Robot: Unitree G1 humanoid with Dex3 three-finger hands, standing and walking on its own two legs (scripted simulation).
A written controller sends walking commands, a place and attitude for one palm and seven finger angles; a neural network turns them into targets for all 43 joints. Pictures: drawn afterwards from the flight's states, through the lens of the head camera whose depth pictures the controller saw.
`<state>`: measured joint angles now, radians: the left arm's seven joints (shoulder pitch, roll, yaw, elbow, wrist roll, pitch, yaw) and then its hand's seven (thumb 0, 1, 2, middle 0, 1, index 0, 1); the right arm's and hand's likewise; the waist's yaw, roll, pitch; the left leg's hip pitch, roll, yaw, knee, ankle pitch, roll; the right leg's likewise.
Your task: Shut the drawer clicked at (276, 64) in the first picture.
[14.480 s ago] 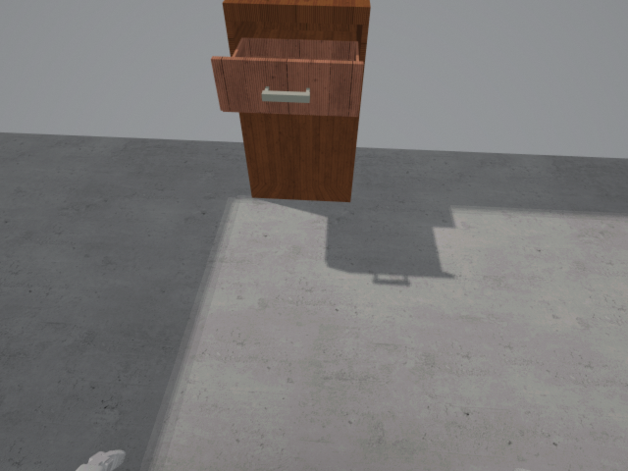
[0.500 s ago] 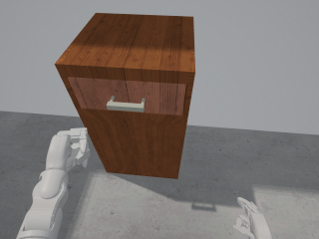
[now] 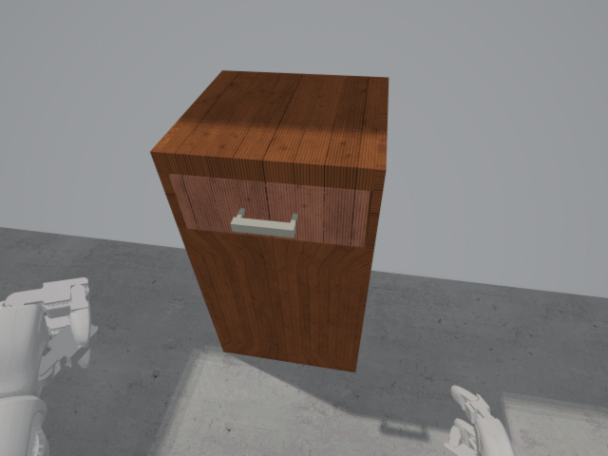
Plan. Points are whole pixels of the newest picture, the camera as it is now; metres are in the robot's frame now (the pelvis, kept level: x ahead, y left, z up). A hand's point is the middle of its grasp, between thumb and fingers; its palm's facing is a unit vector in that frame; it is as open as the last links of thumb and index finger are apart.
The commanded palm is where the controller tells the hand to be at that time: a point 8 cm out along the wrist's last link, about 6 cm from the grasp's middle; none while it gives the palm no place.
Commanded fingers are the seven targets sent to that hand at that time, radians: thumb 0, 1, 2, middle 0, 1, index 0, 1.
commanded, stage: draw the hand back to the body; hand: left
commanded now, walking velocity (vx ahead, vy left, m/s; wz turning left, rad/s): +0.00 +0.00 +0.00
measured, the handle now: (265, 221) +0.59 +0.17 -0.06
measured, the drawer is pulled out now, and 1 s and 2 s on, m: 0.00 0.00 0.00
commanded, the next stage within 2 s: step back with the hand held close in 0.20 s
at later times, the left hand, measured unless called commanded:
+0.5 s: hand (80, 332) +0.18 +0.25 +0.16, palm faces +0.39 -0.81 -0.44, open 3.3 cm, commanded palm +0.12 +0.28 +0.17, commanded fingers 0.00 0.90 0.90 -1.40 -1.60 -1.40 -1.60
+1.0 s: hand (24, 399) +0.12 +0.27 +0.15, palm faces +0.39 -0.79 -0.46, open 3.3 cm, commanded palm +0.06 +0.30 +0.17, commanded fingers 0.00 0.90 0.90 -1.40 -1.60 -1.40 -1.60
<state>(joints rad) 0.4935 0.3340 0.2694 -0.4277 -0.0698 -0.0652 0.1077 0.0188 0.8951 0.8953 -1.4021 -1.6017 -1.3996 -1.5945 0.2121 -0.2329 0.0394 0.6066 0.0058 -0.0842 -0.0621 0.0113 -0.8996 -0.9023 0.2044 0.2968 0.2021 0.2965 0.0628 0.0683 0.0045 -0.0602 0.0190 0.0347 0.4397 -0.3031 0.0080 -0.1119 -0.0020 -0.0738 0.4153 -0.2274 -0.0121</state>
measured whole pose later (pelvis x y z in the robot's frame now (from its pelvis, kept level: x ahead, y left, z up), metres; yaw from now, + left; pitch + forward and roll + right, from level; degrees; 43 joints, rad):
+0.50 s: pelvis -0.01 +0.00 +0.00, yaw +0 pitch -1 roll -1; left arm 0.54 0.34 0.35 -0.47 -0.04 -0.17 0.12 0.02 0.89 0.90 -1.40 -1.60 -1.40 -1.59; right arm 0.18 -0.24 0.01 0.60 -0.01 -0.08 -0.07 0.01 -0.90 -0.90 0.20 0.30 0.20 0.30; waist 0.02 0.06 0.02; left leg -0.15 0.02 0.04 0.45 -0.28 0.01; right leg -0.18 0.00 -0.07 0.38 -0.17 -0.01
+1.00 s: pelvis -0.07 +0.02 -0.01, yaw +0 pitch +0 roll -1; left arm 0.59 0.36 0.37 -0.54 -0.02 -0.21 0.13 0.02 0.89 0.89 -1.40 -1.60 -1.40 -1.59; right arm 0.16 -0.22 0.00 0.54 0.00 -0.04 -0.07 0.01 -0.90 -0.90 0.21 0.30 0.20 0.30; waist 0.02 0.02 0.03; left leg -0.33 -0.01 0.05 0.58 -0.26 0.05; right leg -0.36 -0.04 -0.06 0.51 -0.15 0.02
